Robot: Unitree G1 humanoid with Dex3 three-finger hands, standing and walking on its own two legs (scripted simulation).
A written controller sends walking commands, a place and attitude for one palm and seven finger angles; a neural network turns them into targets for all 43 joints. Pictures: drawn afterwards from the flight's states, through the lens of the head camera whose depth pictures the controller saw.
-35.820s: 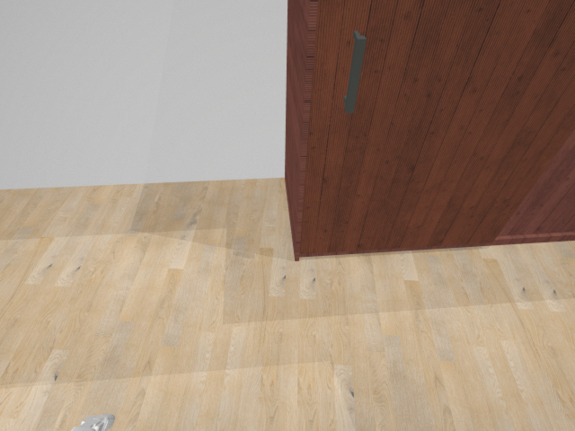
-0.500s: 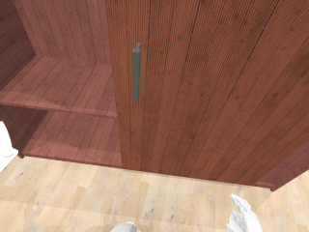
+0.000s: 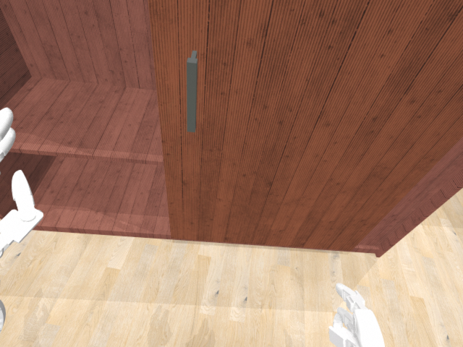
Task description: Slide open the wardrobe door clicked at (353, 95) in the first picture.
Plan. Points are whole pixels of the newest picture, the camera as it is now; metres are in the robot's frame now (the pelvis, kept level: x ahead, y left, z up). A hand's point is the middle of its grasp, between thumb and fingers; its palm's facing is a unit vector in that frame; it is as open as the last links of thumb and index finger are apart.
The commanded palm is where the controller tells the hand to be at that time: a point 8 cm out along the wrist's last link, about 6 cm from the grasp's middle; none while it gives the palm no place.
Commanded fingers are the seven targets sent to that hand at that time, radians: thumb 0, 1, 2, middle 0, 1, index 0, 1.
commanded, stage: stop stepping back and stand still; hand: left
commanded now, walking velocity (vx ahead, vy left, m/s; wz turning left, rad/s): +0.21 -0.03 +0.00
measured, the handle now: (192, 93) +0.64 +0.17 +0.08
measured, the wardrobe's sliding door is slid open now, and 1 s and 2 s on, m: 0.69 0.69 0.69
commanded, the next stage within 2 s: let the arm hang, fingers relaxed in 0.66 s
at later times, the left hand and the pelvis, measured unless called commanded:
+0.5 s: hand out of the picture +0.13 +0.30 +0.16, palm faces +0.51 -0.82 -0.25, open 7.5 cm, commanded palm +0.06 +0.34 +0.18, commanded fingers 0.00 0.90 0.90 -0.20 -0.30 -0.20 -0.30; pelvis -0.08 +0.03 -0.01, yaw +1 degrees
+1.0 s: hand out of the picture +0.07 +0.24 -0.15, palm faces +0.04 -0.97 -0.23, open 7.4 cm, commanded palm none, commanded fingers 0.00 0.90 0.90 -0.20 -0.30 -0.20 -0.30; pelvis -0.06 +0.05 -0.02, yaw +3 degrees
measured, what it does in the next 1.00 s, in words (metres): steps on the spot: left foot, then right foot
